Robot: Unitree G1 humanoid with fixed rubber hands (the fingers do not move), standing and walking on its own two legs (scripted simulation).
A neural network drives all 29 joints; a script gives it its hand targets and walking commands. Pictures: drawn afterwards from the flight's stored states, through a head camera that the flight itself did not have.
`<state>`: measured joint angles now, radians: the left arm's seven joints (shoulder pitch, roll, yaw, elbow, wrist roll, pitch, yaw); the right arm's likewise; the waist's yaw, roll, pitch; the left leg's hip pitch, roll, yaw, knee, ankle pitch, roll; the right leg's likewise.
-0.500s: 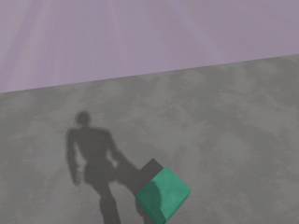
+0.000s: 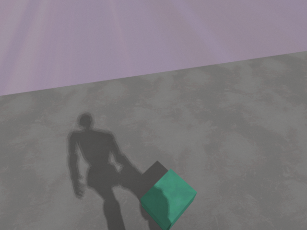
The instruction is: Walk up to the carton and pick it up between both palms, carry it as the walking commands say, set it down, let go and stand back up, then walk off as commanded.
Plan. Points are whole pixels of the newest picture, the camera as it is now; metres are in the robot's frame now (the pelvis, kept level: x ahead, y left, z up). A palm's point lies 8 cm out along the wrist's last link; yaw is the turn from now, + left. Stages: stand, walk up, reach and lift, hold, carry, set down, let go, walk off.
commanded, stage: walk up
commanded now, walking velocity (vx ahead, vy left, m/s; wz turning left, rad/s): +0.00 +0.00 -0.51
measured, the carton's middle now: (168, 199) +0.41 -0.04 -0.70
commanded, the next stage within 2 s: none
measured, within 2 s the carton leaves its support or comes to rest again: neither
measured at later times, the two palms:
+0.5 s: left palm out of the picture +0.07 +0.28 -0.12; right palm out of the picture +0.00 -0.25 -0.16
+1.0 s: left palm (43, 216) +0.19 +0.35 -0.13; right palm out of the picture -0.06 -0.11 -0.15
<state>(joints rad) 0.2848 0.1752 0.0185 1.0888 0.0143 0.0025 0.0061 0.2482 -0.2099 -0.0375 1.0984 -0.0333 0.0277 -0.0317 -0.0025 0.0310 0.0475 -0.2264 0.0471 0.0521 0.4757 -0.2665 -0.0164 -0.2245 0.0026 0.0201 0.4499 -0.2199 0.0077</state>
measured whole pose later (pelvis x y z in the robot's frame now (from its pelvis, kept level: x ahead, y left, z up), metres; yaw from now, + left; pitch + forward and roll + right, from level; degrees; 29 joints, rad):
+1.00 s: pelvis +0.00 +0.15 -0.02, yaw -32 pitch +3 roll +2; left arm 0.26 0.25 0.06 0.87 0.02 0.02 0.02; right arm 0.20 -0.25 -0.04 0.87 -0.03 0.06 0.00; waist 0.02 0.00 0.01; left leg -0.36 0.08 0.15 0.67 -0.35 -0.02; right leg -0.28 -0.01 -0.04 0.63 -0.44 -0.05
